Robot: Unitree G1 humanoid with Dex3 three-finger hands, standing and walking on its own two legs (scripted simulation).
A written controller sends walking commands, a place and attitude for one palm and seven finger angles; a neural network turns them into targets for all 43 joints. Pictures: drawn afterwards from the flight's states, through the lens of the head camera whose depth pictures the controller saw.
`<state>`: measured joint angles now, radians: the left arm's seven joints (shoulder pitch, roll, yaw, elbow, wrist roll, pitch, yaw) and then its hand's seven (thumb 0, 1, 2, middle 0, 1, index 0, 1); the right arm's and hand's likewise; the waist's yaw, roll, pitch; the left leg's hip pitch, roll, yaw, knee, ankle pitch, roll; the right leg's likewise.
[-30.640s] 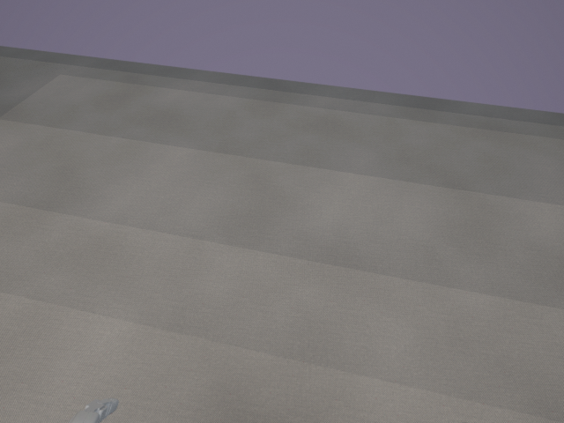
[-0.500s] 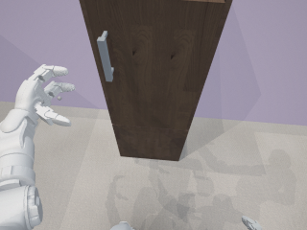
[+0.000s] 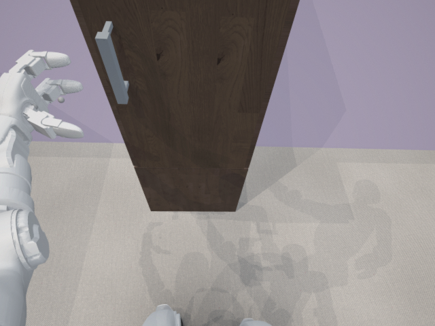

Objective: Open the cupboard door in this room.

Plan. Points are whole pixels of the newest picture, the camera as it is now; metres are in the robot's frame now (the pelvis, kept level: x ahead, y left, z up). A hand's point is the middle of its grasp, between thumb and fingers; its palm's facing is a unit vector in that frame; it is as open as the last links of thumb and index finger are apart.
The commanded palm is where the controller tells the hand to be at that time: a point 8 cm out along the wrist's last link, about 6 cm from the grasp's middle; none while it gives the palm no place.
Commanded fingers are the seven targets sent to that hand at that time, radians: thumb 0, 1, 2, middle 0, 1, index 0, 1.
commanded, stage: move the hooked fingers beside the handle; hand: left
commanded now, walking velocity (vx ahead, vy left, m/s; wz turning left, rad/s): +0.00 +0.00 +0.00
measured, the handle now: (116, 65) +0.59 +0.17 +0.12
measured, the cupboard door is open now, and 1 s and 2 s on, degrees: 0 0 0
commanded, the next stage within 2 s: slide the fingers in behind the handle in 1.32 s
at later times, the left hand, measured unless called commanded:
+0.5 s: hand (76, 76) +0.55 +0.23 +0.13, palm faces -0.04 -1.00 +0.00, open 14.0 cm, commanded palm +0.53 +0.28 +0.12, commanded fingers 0.00 -0.50 0.30 -0.30 -1.20 -0.30 -1.20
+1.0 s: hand (77, 86) +0.53 +0.23 +0.12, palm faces -0.03 -1.00 +0.02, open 14.0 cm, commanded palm +0.52 +0.28 +0.12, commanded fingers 0.00 -0.50 0.30 -0.30 -1.20 -0.30 -1.20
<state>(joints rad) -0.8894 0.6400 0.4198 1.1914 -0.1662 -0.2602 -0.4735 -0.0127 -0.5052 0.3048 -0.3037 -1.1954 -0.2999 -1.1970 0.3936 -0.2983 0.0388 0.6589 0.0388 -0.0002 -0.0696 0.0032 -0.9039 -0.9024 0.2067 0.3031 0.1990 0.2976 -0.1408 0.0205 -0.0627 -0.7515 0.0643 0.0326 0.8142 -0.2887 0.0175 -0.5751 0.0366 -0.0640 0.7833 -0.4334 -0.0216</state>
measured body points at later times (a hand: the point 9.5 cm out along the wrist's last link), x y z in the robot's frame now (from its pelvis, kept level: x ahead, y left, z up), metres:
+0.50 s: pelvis +0.01 +0.00 -0.01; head +0.14 +0.02 +0.42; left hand +0.54 +0.29 +0.13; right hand -0.04 -0.27 -0.11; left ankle +0.06 +0.11 -0.70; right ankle -0.03 -0.11 -0.70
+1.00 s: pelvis +0.01 +0.00 -0.01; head +0.12 +0.03 +0.43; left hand +0.52 +0.28 +0.12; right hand +0.03 -0.27 -0.11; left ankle +0.06 +0.11 -0.70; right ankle -0.03 -0.11 -0.70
